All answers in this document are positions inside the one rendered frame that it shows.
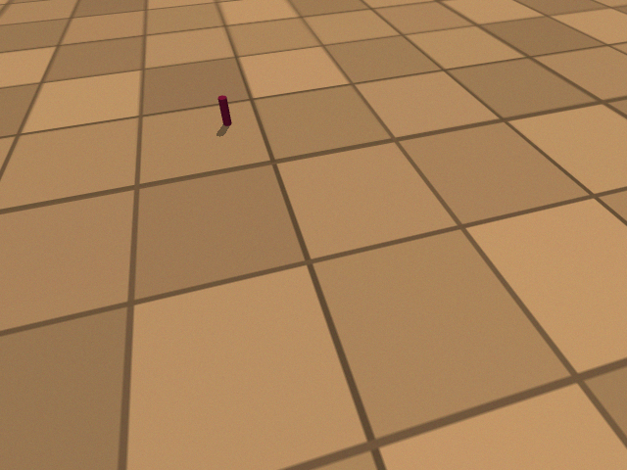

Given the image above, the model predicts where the can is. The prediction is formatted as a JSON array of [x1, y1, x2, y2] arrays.
[[218, 96, 231, 126]]

